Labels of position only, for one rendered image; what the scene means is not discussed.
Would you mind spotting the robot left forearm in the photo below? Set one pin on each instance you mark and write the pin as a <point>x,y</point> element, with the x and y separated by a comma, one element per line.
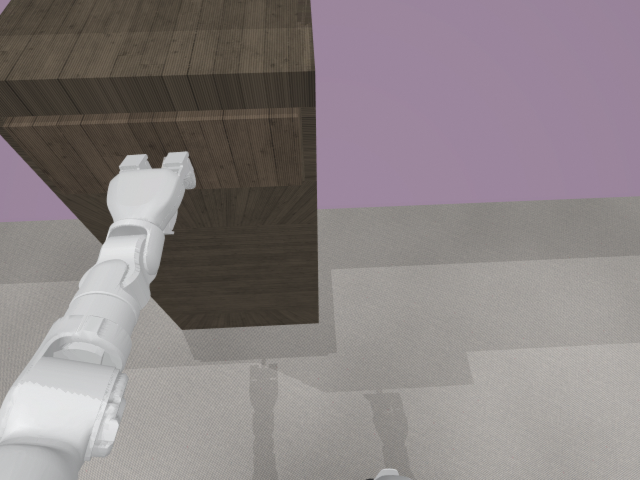
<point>101,317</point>

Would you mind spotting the cabinet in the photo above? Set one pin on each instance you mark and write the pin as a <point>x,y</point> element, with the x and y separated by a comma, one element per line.
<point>239,257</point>

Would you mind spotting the drawer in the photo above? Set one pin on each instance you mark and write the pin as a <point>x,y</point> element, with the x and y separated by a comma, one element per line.
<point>237,148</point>

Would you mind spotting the left robot upper arm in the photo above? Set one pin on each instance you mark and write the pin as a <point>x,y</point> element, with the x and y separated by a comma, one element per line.
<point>66,412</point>

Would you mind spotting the robot left hand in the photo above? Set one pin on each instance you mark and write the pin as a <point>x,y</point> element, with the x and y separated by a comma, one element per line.
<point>152,195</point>

